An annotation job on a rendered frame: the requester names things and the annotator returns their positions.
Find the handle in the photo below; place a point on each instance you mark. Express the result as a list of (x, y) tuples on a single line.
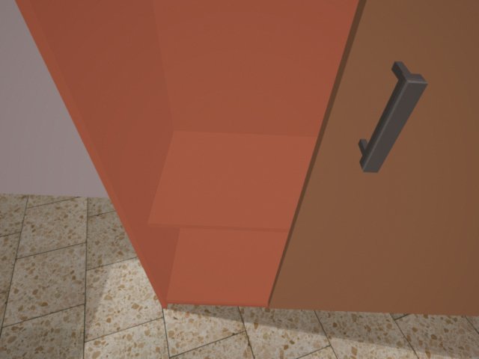
[(403, 100)]

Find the wardrobe door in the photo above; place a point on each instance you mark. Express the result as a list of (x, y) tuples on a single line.
[(405, 239)]

